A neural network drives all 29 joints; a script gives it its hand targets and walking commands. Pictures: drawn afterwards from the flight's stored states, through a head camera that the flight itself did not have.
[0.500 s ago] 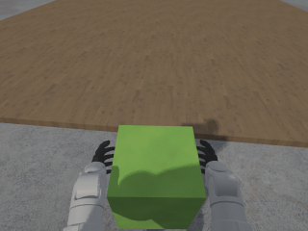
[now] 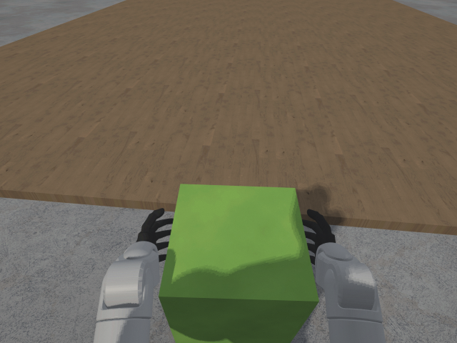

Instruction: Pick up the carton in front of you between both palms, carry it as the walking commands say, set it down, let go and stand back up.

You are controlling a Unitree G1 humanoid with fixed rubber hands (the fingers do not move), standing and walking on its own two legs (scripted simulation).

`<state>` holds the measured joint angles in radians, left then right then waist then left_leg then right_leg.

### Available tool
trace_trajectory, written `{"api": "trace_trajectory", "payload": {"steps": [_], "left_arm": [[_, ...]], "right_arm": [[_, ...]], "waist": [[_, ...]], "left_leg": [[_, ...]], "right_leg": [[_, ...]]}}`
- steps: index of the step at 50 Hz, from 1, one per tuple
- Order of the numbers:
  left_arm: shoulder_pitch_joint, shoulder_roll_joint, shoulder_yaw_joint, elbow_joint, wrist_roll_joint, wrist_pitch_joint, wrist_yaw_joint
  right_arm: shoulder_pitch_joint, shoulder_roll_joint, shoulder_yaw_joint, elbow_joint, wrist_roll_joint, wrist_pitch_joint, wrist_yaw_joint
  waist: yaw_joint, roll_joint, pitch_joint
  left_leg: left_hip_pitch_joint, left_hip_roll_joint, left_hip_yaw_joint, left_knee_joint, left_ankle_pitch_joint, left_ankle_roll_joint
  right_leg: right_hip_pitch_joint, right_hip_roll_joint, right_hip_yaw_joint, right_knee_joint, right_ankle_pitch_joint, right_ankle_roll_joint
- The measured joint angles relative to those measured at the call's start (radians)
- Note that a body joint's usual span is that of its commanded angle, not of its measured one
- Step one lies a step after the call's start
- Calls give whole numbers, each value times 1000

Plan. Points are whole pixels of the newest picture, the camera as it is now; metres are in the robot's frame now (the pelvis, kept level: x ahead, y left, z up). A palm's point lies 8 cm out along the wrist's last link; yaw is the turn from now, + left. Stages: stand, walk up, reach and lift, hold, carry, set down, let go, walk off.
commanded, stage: carry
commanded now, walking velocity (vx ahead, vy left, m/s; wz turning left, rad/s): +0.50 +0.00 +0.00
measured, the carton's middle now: (234, 269) +0.29 -0.01 +0.01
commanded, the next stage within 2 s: none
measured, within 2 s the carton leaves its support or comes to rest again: neither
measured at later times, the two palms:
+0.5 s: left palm (187, 162) +0.52 +0.10 +0.08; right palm (311, 162) +0.53 -0.20 +0.08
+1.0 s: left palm (191, 85) +0.89 +0.12 +0.12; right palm (281, 87) +0.87 -0.18 +0.13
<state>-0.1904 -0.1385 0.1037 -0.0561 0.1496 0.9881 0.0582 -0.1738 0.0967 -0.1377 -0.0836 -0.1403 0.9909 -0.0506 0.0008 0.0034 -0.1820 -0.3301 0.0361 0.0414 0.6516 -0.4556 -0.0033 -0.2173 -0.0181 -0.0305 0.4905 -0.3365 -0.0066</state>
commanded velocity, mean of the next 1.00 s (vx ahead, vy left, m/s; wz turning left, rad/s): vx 0.50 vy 0.00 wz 0.00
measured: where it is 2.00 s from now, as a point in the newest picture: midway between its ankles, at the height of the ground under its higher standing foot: (235, 190)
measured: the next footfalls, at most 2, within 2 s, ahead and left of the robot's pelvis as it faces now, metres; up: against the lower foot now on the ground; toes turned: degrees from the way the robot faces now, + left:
left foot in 0.08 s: +0.08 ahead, +0.11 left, +0.00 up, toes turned +7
right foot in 0.38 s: +0.32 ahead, -0.13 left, +0.00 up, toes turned -14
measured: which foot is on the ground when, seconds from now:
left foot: up 0.00-0.06, down 0.08-0.40, up 0.42-0.82, down 0.84-1.00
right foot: down 0.00-0.10, up 0.12-0.36, down 0.38-0.84, up 0.86-1.00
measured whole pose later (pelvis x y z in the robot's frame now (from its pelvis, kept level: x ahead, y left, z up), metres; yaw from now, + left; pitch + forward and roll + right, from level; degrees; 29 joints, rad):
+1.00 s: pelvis +0.58 -0.01 +0.00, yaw -4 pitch +4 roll +0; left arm -0.37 -0.12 0.18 -0.46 0.08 1.33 0.09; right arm -0.37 0.15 -0.18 -0.45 -0.10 1.30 -0.11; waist -0.02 -0.02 -0.01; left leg -0.37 0.03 0.27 0.48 -0.20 0.09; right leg -0.46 -0.07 -0.06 1.20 -0.36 -0.04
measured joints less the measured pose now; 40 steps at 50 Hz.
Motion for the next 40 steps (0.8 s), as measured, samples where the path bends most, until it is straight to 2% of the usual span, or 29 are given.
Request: {"api": "trace_trajectory", "payload": {"steps": [2,4,6,9,11,14,17,19,20,21,24,26,28,32,36,40], "left_arm": [[11,3,-14,-58,-6,54,18],[22,5,-14,-131,-14,102,27],[45,13,6,-203,-28,137,27],[82,10,30,-255,-53,176,26],[93,10,22,-272,-60,200,25],[83,10,11,-299,-67,224,26],[62,9,7,-328,-65,235,26],[39,6,7,-338,-62,243,26],[25,4,4,-329,-59,242,25],[11,2,-1,-308,-53,238,25],[-5,0,-5,-265,-40,250,26],[9,1,4,-269,-41,256,26],[22,3,10,-284,-46,252,26],[35,5,17,-319,-58,232,26],[31,5,13,-354,-67,227,26],[3,1,10,-417,-69,253,28]], "right_arm": [[-8,-9,6,-33,26,48,-9],[-17,-3,9,-74,41,86,-14],[-22,30,15,-106,36,107,-19],[10,40,55,-147,23,143,-31],[38,35,66,-188,27,174,-39],[45,34,61,-249,34,212,-48],[25,36,47,-288,38,231,-50],[7,37,34,-304,41,240,-50],[-1,35,23,-306,43,242,-50],[-8,29,11,-299,47,244,-50],[-24,25,-9,-261,53,260,-50],[-25,45,-16,-246,46,261,-50],[-20,44,0,-247,43,252,-49],[-13,41,26,-269,39,229,-46],[-3,39,35,-319,37,224,-46],[-18,41,26,-396,41,248,-46]], "waist": [[-1,-20,4],[2,-30,14],[9,-45,11],[6,-8,3],[0,15,8],[-16,30,30],[-26,34,50],[-29,33,58],[-26,41,58],[-19,46,58],[-7,27,70],[2,14,80],[16,3,91],[34,-9,99],[31,-4,101],[23,-2,110]], "left_leg": [[-18,-14,49,-46,27,4],[1,-27,98,-157,117,7],[24,-33,129,-182,229,29],[58,-10,142,-183,163,35],[106,5,136,-234,153,23],[187,20,126,-307,150,2],[257,36,120,-313,102,-25],[281,56,107,-236,23,-46],[265,77,100,-147,-25,-49],[215,89,80,-10,-38,-46],[8,58,29,387,-7,-8],[-102,53,42,469,63,10],[-178,55,57,432,125,14],[-269,58,74,239,224,5],[-286,53,105,19,319,9],[-237,31,160,-125,399,32]], "right_leg": [[22,-18,2,-30,-3,5],[36,-29,9,-23,-26,13],[-3,-47,10,90,-78,12],[-140,-34,-37,348,-164,-1],[-220,-29,-66,399,-161,-4],[-290,-36,-101,284,-54,2],[-302,-39,-142,112,84,6],[-263,-31,-186,21,142,-5],[-250,-26,-205,33,198,-31],[-251,-23,-218,75,185,-56],[-203,-25,-233,75,99,-83],[-144,-21,-233,7,102,-70],[-79,-17,-227,-68,106,-66],[45,-16,-209,-187,99,-52],[162,-17,-200,-238,45,-23],[271,-23,-190,-221,-56,16]]}}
